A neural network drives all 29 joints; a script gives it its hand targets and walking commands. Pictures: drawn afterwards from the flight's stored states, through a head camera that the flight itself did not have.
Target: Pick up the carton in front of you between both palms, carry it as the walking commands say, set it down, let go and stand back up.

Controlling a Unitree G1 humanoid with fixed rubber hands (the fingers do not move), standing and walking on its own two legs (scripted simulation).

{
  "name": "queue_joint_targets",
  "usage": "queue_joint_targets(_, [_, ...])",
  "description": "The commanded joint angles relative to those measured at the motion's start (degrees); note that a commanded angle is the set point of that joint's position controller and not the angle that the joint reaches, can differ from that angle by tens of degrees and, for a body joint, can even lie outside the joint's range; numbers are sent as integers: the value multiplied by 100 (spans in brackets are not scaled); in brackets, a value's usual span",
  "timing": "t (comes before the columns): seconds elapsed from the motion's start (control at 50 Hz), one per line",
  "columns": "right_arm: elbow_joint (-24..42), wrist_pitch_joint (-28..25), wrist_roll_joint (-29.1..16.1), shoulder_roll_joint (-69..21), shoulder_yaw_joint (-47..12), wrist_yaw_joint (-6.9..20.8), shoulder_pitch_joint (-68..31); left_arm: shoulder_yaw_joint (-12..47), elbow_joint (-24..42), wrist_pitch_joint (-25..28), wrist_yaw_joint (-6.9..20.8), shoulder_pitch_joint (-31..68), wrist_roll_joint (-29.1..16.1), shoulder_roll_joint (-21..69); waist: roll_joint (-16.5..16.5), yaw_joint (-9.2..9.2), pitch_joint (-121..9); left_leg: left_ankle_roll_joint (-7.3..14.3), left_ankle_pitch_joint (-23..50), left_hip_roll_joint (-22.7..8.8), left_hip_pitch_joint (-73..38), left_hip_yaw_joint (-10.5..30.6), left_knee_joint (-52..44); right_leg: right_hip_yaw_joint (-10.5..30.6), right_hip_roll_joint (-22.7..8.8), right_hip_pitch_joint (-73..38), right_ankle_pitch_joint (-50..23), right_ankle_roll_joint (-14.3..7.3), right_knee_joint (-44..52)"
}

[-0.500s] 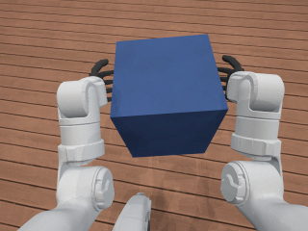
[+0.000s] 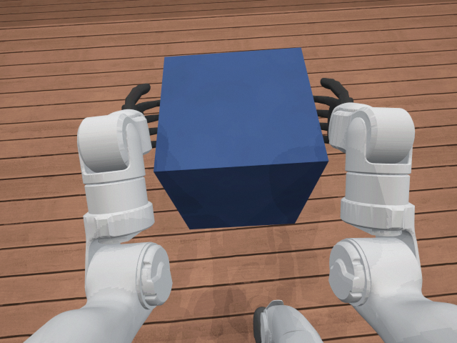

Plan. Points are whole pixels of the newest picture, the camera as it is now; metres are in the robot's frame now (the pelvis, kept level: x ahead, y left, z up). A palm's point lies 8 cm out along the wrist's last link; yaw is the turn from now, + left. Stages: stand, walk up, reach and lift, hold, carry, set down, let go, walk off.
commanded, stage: carry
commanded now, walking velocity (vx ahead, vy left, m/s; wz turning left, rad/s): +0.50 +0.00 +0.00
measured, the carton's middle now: (237, 150) +0.41 -0.03 +0.09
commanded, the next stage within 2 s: none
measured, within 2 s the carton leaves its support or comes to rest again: neither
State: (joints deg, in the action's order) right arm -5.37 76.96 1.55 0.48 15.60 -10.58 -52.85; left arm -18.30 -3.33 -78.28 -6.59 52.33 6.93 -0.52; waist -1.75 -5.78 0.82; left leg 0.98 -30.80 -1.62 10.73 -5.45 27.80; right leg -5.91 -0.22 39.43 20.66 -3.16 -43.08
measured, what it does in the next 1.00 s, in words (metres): climbs: right foot 0.04 m higher, then left foot 0.03 m higher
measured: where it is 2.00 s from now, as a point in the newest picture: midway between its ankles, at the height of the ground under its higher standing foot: (223, 208)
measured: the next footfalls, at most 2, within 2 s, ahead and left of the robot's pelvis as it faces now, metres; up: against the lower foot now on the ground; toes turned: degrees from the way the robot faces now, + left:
right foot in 0.02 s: +0.20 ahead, -0.10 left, +0.04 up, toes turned -4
left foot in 0.40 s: +0.42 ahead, +0.10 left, +0.07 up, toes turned +6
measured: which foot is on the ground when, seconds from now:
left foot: down 0.00-0.04, up 0.06-0.38, down 0.40-0.80, up 0.82-1.00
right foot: up 0.00-0.00, down 0.02-0.40, up 0.42-0.76, down 0.78-1.00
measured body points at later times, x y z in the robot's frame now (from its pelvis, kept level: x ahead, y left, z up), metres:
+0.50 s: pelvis +0.30 +0.01 +0.05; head +0.33 +0.01 +0.50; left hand +0.70 +0.17 +0.21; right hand +0.70 -0.13 +0.21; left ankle +0.37 +0.10 -0.66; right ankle +0.19 -0.09 -0.59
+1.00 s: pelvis +0.57 -0.02 +0.11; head +0.63 -0.02 +0.55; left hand +0.95 +0.17 +0.25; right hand +1.00 -0.13 +0.26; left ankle +0.59 +0.09 -0.55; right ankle +0.60 -0.10 -0.63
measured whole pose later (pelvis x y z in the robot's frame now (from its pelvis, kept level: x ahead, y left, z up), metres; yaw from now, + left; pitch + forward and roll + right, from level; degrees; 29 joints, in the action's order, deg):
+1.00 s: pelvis +0.57 -0.02 +0.11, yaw +1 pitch +5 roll +1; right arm -9.7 78.3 6.6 0.5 18.0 -9.7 -56.5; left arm -14.9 -8.6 -81.2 -13.6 53.4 2.9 -0.6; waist 0.3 5.8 3.1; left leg 1.1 -28.9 0.3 37.5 -1.8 62.8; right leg -6.2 0.3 22.5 22.5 -4.0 -31.2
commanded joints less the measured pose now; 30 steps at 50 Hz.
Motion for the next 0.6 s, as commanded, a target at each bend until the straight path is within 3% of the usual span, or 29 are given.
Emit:
queue_joint_targets(0.0, [121, 14, -2742, -6316, -3374, 1731, -4466, 3173, -389, 142, 938, 3739, -2081, 5415, -271, 876, -3728, 377, 4947, -734, -3, 27, 1590, -478, 416, -4180, -502, -286, 993])
queue_joint_targets(0.02, [10, 36, -2681, -6339, -3298, 1764, -4513, 3151, -534, 167, 991, 3612, -2100, 5422, 855, 1113, -4543, 7, 3003, -346, 1507, 129, 3189, 2405, -1297, -5772, 769, -1043, 1349])
queue_joint_targets(0.04, [-95, 53, -2586, -6337, -3213, 1793, -4565, 3163, -611, 213, 1046, 3696, -2187, 5514, 2012, 1270, -4359, -110, 43, 642, 3130, 280, 4455, 4576, -1895, -6275, -187, -1689, 2256])
queue_joint_targets(0.06, [-203, 21, -2520, -6390, -3179, 1783, -4637, 3238, -385, 202, 1098, 3935, -2365, 5673, 1467, 1208, -3899, 10, -41, 340, 3779, 793, 5426, 4269, -1917, -6208, -1042, -1703, 1949])
queue_joint_targets(0.08, [-207, -5, -2407, -6370, -3076, 1740, -4544, 3379, -182, 206, 1159, 4196, -2618, 5955, 735, 1266, -3589, 75, 154, 201, 4039, 805, 5722, 3649, -1771, -5839, -2173, -1594, 1567])
queue_joint_targets(0.1, [-203, -17, -2296, -6372, -2961, 1680, -4440, 3498, 83, 219, 1213, 4542, -2882, 6203, 320, 1230, -3409, 132, 294, 68, 4125, 806, 5592, 3165, -1626, -5531, -2604, -1365, 1423])
queue_joint_targets(0.14, [-65, -52, -2071, -6228, -2773, 1523, -4296, 3705, 536, 249, 1290, 5193, -3349, 6567, 423, 1050, -3414, 194, 506, -25, 3962, 811, 5095, 2617, -1418, -5199, -2007, -1014, 1521])
queue_joint_targets(0.24, [331, -50, -1616, -5660, -2622, 1184, -4282, 3724, 918, 195, 1362, 5704, -3781, 6584, 704, 1053, -3160, 142, 528, -89, 3709, 364, 3614, 2040, -1437, -4709, -1503, -1151, 1993])
queue_joint_targets(0.28, [171, -9, -1490, -5502, -2627, 1142, -4104, 3653, 639, 149, 1360, 5378, -3682, 6462, 897, 1072, -3011, 130, 814, -55, 2978, 213, 2507, 1546, -1314, -4279, -1656, -1015, 2060])
queue_joint_targets(0.32, [-103, 23, -1420, -5471, -2661, 1167, -3933, 3587, 265, 119, 1381, 5134, -3539, 6416, 1039, 1003, -2890, 131, 915, 266, 2064, -279, 1577, 1112, -1206, -3894, -1912, -858, 2001])
queue_joint_targets(0.34, [-233, 33, -1419, -5516, -2685, 1203, -3907, 3571, 85, 114, 1398, 5035, -3478, 6416, 1025, 875, -2903, 184, 975, 490, 1431, -594, 1205, 916, -1179, -3674, -2320, -775, 1747])
queue_joint_targets(0.36, [-429, 33, -1442, -5611, -2694, 1251, -3808, 3550, -87, 112, 1415, 4995, -3445, 6443, 808, 572, -3104, 296, 1364, 725, 291, -906, 705, 527, -1062, -3301, -3170, -600, 1040])
queue_joint_targets(0.38, [-687, 21, -1512, -5642, -2667, 1297, -3605, 3505, -280, 112, 1438, 4929, -3390, 6466, 449, 290, -3619, 486, 1389, 583, -1279, -597, 586, 136, -819, -2692, -3585, -293, 12])
queue_joint_targets(0.4, [-784, -16, -1559, -5635, -2626, 1343, -3452, 3406, -422, 118, 1468, 4878, -3341, 6436, -391, -2, -4221, 1032, -135, -845, -2678, 1851, 87, 28, -483, -1372, -1942, 101, -1440])
queue_joint_targets(0.42, [-841, -78, -1563, -5712, -2620, 1388, -3527, 3288, -525, 122, 1508, 4836, -3207, 6433, -1780, -70, -4127, 1706, 858, -1746, -3310, 4306, -582, 288, 440, 201, 1050, 269, -2556])
queue_joint_targets(0.44, [-672, -78, -1725, -5890, -2680, 1447, -3673, 3264, -614, 160, 1500, 4873, -3104, 6425, -1262, 3, -3675, 1788, 1712, -1826, -3217, 4355, -510, 701, 275, 897, 1206, 194, -3533])
queue_joint_targets(0.46, [-433, -89, -1959, -6110, -2825, 1511, -3950, 3155, -571, 187, 1465, 4773, -3004, 6360, -568, -11, -3398, 1731, 2834, -1711, -2912, 3785, -190, 735, 118, 1165, 1054, 138, -3953])
queue_joint_targets(0.48, [-199, -101, -2229, -6364, -2974, 1572, -4264, 3091, -508, 199, 1414, 4708, -2938, 6349, -67, 9, -3299, 1522, 3366, -1590, -2711, 3249, -35, 754, -24, 1255, 912, 120, -3886])
queue_joint_targets(0.52, [324, -136, -2737, -6771, -3228, 1646, -4890, 2908, -277, 235, 1277, 4631, -2769, 6254, -111, 178, -3282, 1162, 2929, -1349, -2376, 2608, -176, 763, -128, 1063, 614, 112, -3351])
queue_joint_targets(0.58, [745, -122, -3106, -6978, -3392, 1692, -5332, 2855, 68, 261, 1046, 4641, -2558, 6047, -345, 170, -3247, 1200, 2497, -1308, -2132, 2243, -413, 499, -105, 962, 650, 114, -2808])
